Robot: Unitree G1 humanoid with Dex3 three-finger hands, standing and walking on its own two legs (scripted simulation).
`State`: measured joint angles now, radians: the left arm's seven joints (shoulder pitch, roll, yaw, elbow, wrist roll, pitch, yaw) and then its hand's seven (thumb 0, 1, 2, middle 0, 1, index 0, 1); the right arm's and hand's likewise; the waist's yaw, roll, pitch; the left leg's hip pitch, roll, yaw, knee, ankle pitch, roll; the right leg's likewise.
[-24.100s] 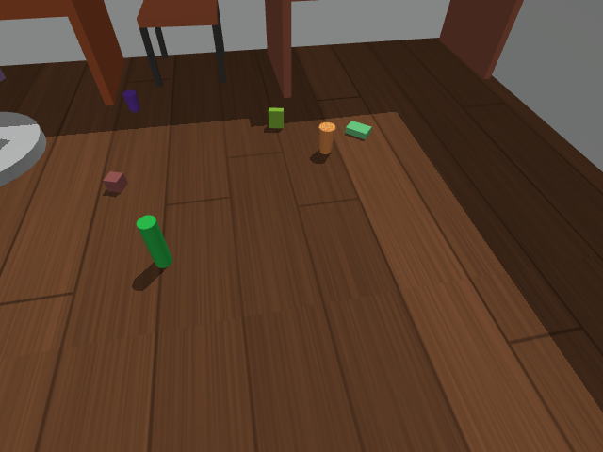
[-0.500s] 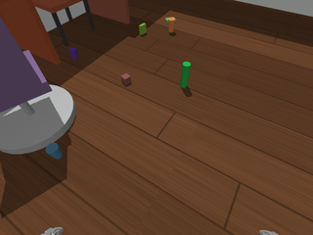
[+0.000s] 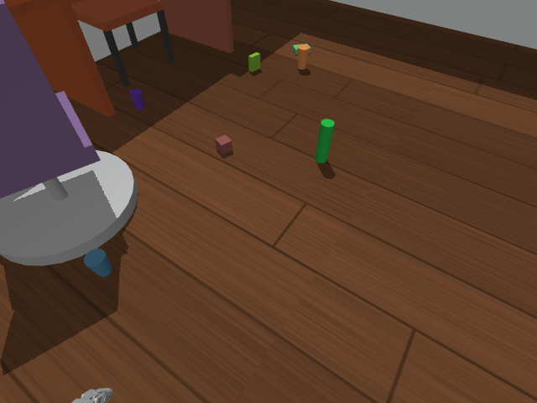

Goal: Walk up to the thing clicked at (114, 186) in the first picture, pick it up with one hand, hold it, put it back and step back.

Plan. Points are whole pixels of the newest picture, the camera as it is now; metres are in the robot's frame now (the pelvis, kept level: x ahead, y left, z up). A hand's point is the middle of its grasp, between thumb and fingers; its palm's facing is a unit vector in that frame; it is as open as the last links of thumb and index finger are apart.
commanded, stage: stand
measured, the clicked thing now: (223, 144) +1.51 +0.23 -0.74
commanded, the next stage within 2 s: none
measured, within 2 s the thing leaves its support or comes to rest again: neither
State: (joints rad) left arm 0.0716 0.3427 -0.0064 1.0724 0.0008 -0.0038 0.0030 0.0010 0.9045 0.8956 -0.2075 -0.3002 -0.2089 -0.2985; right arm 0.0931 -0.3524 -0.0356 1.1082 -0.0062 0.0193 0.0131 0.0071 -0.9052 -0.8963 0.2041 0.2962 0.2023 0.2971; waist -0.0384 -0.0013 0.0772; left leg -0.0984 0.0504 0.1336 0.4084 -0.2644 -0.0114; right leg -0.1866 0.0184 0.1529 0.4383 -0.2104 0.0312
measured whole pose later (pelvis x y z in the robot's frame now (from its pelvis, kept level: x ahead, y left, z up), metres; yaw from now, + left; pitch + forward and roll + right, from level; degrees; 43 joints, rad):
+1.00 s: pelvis -0.01 +0.00 +0.00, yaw +3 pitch -3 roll +0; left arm 0.11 0.35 -0.01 1.12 0.01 -0.01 0.00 0.00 0.91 0.90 -0.21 -0.30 -0.21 -0.30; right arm 0.12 -0.35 -0.02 1.13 0.00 0.01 0.01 0.01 -0.90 -0.90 0.20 0.30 0.20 0.30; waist -0.02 0.00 0.05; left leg -0.09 0.03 0.08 0.35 -0.21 -0.01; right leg -0.14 -0.01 0.10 0.35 -0.16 0.03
